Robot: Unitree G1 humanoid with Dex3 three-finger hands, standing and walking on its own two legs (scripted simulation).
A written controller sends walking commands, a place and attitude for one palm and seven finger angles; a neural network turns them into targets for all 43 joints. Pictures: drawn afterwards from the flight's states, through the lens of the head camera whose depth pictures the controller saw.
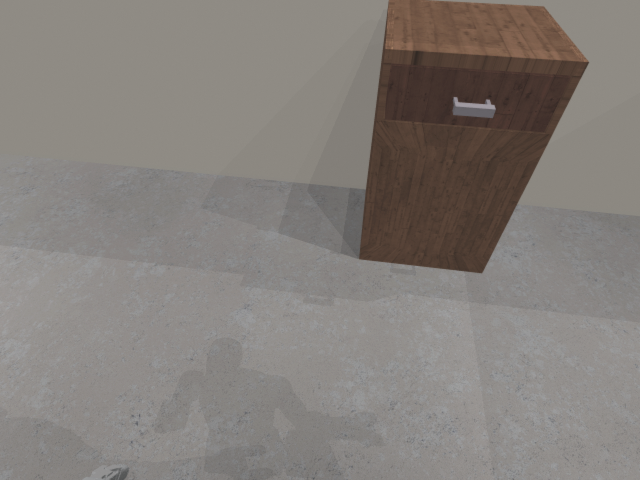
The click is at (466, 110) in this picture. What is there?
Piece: drawer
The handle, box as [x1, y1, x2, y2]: [452, 97, 495, 117]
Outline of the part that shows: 453,98 453,114 492,117 495,110 494,105 491,105 489,100 486,99 484,104 458,102 456,97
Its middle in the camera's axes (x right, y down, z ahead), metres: +0.41 -0.36 +1.05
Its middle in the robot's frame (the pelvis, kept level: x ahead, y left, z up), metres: +1.04 -0.36 -0.04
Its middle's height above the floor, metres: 0.73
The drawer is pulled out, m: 0.00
